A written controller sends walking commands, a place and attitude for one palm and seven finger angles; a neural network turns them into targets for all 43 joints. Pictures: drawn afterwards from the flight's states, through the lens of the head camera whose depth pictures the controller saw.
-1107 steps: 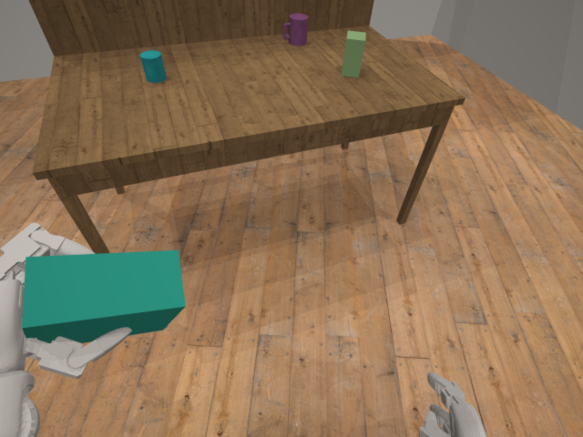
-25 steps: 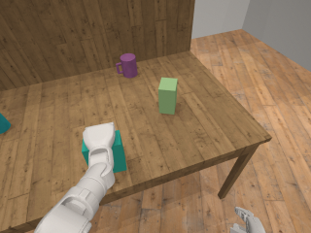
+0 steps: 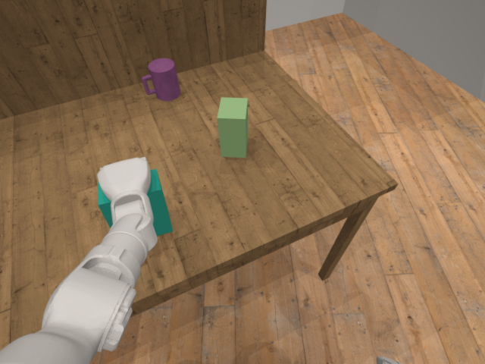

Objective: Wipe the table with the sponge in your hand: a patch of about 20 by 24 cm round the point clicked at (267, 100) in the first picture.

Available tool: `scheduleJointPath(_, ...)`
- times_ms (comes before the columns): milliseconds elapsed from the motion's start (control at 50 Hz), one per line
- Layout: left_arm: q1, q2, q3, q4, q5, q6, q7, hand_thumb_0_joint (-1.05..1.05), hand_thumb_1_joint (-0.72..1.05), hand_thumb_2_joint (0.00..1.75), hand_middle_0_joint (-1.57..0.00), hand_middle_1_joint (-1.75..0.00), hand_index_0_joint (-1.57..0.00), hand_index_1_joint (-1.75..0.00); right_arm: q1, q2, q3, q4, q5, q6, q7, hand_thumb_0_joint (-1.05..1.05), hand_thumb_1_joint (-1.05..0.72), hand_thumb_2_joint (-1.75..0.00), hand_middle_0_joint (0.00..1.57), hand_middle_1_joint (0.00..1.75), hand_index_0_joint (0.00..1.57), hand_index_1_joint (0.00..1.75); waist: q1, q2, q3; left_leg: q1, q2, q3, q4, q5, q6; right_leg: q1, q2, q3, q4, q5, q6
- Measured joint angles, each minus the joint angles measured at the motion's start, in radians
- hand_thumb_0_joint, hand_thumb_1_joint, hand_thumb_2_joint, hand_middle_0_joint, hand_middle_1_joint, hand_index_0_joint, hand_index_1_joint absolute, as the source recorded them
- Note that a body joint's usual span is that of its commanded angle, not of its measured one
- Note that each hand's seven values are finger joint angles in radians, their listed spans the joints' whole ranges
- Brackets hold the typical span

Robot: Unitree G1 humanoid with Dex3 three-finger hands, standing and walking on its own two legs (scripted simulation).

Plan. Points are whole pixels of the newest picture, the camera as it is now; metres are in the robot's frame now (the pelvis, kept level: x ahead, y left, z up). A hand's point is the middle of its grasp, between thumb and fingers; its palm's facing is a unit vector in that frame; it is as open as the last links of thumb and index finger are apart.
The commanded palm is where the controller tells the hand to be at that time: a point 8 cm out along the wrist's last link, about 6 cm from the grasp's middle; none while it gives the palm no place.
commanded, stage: wipe forward along the third lane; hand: left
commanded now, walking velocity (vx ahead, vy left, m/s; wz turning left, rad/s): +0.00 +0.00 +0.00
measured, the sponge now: (140, 215) +0.41 +0.22 -0.05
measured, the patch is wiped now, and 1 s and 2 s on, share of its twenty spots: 0.80 1.00 1.00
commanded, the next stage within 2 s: wipe back along the third lane in 0.92 s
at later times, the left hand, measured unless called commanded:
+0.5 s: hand (126, 176) +0.47 +0.24 +0.01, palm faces -0.10 +0.01 -1.00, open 10.3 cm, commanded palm +0.45 +0.24 +0.04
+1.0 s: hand (121, 158) +0.52 +0.27 +0.01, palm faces -0.11 -0.01 -0.99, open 10.3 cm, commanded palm +0.51 +0.25 +0.04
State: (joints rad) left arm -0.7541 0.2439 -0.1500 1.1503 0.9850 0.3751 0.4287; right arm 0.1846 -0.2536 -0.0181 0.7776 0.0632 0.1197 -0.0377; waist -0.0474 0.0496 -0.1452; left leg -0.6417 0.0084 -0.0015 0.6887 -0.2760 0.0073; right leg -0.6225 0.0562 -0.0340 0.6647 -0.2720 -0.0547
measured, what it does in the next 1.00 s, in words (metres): stands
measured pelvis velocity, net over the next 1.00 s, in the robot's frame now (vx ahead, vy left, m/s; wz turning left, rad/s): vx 0.01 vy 0.04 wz -0.03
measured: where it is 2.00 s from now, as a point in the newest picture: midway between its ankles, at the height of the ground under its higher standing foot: outside the picture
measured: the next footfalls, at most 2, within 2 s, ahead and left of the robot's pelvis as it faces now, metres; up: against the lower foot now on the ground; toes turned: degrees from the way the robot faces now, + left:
none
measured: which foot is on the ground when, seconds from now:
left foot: down 0.00-1.00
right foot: down 0.00-1.00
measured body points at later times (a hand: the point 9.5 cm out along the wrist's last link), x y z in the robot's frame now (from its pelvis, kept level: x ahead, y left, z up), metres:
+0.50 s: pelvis +0.00 +0.02 -0.01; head +0.08 +0.02 +0.43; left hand +0.47 +0.24 +0.06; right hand +0.07 -0.24 -0.14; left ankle +0.03 +0.12 -0.72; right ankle +0.03 -0.08 -0.72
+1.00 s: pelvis +0.01 +0.04 -0.02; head +0.12 +0.06 +0.42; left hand +0.52 +0.26 +0.06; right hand +0.03 -0.23 -0.14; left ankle +0.03 +0.12 -0.72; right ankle +0.03 -0.08 -0.72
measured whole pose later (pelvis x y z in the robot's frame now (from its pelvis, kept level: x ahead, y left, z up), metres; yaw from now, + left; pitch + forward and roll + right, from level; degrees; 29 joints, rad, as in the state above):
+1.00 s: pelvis +0.01 +0.04 -0.02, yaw -2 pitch +22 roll -4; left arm -1.10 0.42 -0.06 1.38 1.04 0.38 0.37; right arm 0.27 -0.25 0.00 0.76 0.03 0.09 0.02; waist -0.15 0.05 -0.16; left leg -0.88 0.01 0.01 0.84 -0.35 0.06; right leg -0.83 0.06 -0.02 0.74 -0.30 0.00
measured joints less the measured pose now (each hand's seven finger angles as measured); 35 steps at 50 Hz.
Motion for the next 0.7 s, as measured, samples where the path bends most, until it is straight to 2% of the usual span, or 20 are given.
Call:
scheduleJointPath(400, -0.142, 0.067, 0.051, 0.114, 0.017, -0.013, -0.004, 0.01, -0.52, 1.03, -0.7, -1.31, -0.74, -1.32, 0.028, 0.005, 0.014, -0.01, -0.006, -0.033, 0.024, 0.0, -0.91, -0.9, 0.2, 0.3, 0.2, 0.3, -0.043, -0.003, -0.011, -0.103, 0.001, 0.01, 0.054, -0.019, 0.02, -0.09, 0.0, 0.009, 0.022, 0.0, 0.022)
scheduleJointPath(700, -0.257, 0.116, 0.059, 0.185, 0.037, 0.001, -0.03, 0.01, -0.52, 1.03, -0.71, -1.31, -0.74, -1.32, 0.056, 0.006, 0.017, -0.016, -0.018, -0.039, 0.042, 0.0, -0.91, -0.9, 0.2, 0.3, 0.2, 0.3, -0.075, -0.005, -0.018, -0.178, -0.004, 0.011, 0.104, -0.045, 0.04, -0.152, -0.005, 0.009, 0.046, -0.012, 0.04)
